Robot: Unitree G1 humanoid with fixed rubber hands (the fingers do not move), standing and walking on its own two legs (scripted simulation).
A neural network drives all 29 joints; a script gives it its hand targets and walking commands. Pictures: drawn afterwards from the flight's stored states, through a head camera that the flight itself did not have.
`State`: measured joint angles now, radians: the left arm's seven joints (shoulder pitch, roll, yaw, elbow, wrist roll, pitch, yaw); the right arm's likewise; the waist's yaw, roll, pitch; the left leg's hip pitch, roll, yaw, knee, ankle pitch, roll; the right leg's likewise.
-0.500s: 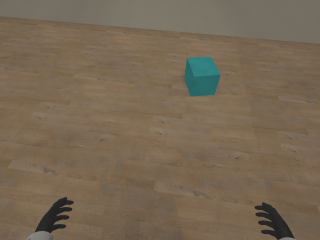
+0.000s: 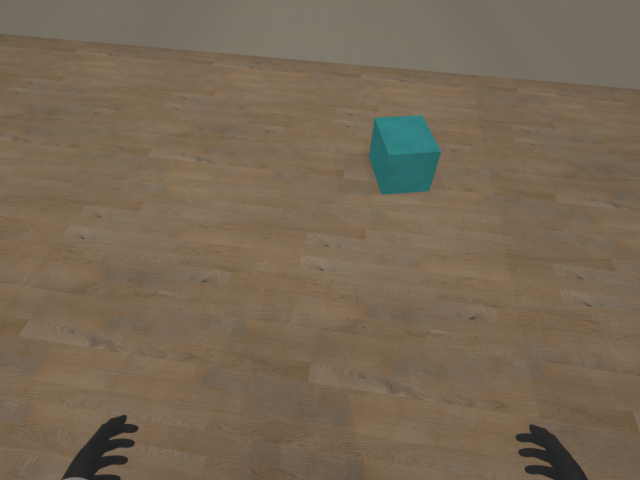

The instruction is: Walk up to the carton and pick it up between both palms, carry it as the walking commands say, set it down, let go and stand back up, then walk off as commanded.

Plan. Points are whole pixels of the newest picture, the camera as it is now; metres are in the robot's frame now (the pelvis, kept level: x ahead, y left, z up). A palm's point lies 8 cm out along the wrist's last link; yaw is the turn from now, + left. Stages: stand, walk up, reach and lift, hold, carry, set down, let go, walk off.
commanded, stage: stand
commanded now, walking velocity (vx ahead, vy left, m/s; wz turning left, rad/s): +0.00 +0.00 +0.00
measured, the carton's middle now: (401, 154) +1.55 -0.35 -0.64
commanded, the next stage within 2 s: walk up in 0.72 s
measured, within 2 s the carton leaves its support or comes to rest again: neither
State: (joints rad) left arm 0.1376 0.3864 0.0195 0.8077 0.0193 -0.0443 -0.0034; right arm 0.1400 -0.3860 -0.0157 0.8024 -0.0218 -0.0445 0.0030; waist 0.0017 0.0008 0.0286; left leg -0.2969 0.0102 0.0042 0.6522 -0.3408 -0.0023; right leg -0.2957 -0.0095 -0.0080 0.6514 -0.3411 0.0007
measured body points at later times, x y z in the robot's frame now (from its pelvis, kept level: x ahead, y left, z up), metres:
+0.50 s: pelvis +0.00 +0.00 +0.02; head +0.00 +0.00 +0.47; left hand +0.12 +0.31 -0.09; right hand +0.12 -0.31 -0.09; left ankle +0.00 +0.12 -0.72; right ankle +0.00 -0.12 -0.72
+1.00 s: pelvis +0.00 -0.01 +0.03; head +0.01 -0.01 +0.48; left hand +0.12 +0.29 -0.09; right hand +0.08 -0.33 -0.09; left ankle +0.00 +0.13 -0.72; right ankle -0.01 -0.13 -0.67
